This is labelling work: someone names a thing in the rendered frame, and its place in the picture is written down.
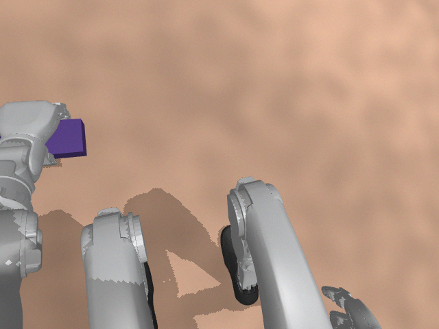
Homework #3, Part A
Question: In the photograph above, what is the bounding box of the left robot hand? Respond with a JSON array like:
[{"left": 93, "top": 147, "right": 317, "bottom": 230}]
[{"left": 0, "top": 101, "right": 71, "bottom": 166}]

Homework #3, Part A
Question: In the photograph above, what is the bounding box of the right robot hand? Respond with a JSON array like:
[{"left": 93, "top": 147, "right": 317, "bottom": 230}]
[{"left": 321, "top": 286, "right": 382, "bottom": 329}]

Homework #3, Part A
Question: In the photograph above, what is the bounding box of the small box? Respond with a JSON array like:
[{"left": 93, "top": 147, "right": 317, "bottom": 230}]
[{"left": 0, "top": 119, "right": 87, "bottom": 159}]

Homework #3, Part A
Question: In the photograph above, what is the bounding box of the right robot foot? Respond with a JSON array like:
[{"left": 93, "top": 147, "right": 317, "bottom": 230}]
[{"left": 220, "top": 225, "right": 259, "bottom": 306}]

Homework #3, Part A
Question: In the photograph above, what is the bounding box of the left robot arm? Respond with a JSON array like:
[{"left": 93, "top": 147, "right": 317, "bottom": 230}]
[{"left": 0, "top": 134, "right": 46, "bottom": 329}]

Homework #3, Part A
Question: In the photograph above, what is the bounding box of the left robot foot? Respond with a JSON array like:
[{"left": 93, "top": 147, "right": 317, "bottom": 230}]
[{"left": 144, "top": 262, "right": 158, "bottom": 329}]

